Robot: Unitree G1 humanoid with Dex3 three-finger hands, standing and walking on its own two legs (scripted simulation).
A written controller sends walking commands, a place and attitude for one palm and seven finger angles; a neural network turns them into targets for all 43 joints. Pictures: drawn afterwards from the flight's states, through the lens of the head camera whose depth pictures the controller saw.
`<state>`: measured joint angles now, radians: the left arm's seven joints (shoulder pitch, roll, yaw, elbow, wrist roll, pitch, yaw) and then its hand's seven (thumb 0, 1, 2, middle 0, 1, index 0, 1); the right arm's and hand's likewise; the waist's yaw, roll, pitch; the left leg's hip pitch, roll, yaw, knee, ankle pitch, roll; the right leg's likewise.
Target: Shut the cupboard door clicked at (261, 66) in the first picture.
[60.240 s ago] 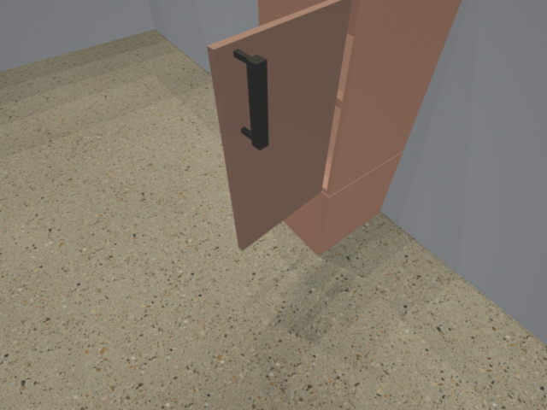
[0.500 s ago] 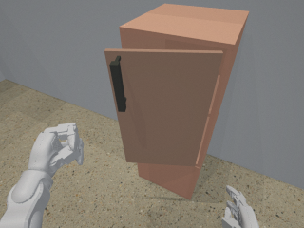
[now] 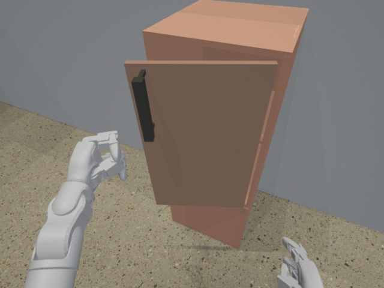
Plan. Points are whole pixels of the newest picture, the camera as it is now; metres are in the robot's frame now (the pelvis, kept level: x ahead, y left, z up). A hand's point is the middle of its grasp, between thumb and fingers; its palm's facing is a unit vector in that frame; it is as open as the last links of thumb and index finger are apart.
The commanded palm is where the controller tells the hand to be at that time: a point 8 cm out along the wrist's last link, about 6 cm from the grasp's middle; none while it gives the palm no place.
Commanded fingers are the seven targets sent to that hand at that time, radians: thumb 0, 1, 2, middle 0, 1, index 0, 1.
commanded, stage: bring the fist close to the handle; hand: left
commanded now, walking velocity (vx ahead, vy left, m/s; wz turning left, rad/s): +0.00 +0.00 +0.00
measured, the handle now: (146, 107) +0.49 +0.16 +0.15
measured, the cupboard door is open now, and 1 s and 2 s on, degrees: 22 22 7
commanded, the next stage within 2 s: push the door shut along its arc in 0.92 s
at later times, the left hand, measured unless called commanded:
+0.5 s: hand (144, 134) +0.38 +0.14 +0.16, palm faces +0.03 -1.00 -0.01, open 3.1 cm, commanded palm +0.35 +0.19 +0.16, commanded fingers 0.00 0.90 0.90 -1.30 -1.50 -1.30 -1.50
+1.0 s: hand (145, 134) +0.37 +0.14 +0.16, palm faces +0.04 -1.00 -0.01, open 3.1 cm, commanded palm +0.35 +0.18 +0.16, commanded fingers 0.00 0.90 0.90 -1.30 -1.50 -1.30 -1.50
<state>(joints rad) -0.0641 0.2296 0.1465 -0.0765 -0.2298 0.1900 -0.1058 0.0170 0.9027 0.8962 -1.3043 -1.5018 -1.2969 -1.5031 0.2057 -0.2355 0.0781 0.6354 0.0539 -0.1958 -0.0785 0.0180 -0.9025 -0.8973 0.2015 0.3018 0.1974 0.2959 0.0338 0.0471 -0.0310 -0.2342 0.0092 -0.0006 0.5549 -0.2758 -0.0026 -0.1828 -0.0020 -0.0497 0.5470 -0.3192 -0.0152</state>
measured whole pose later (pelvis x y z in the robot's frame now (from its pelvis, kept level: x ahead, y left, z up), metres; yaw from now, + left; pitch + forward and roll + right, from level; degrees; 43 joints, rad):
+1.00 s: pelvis +0.00 +0.00 +0.00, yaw -1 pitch -1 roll +0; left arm -0.39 0.19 0.13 0.30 -0.18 0.13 -0.02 0.02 0.90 0.90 -1.30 -1.50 -1.30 -1.50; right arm 0.21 -0.24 0.05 0.65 0.05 -0.07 -0.07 0.02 -0.91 -0.90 0.20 0.30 0.20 0.30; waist 0.01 0.04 -0.03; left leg -0.25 0.02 0.01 0.53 -0.27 0.00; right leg -0.20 0.00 -0.04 0.53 -0.30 -0.02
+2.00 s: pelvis +0.00 +0.01 -0.01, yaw -1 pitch +9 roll -1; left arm -1.02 0.39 0.20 1.16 -0.17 -0.17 -0.26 0.02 0.90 0.90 -1.31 -1.50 -1.30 -1.50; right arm 0.38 -0.28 0.03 0.73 0.03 -0.12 -0.05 0.01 -0.90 -0.90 0.20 0.30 0.20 0.30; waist -0.12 0.03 -0.05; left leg -0.52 0.01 0.01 0.66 -0.30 0.01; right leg -0.46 0.00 -0.04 0.64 -0.33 0.00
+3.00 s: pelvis +0.00 +0.01 -0.03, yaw +0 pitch +19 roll -3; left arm -1.40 0.37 0.24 1.38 -0.09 -0.12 -0.09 0.01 0.74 0.97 -1.30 -1.50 -1.32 -1.50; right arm 0.44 -0.28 0.01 0.77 -0.04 -0.13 -0.01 0.01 -0.91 -0.90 0.20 0.30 0.20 0.30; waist -0.20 0.04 -0.08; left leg -0.79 0.02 -0.04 0.79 -0.33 0.00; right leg -0.70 0.01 -0.08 0.72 -0.35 -0.01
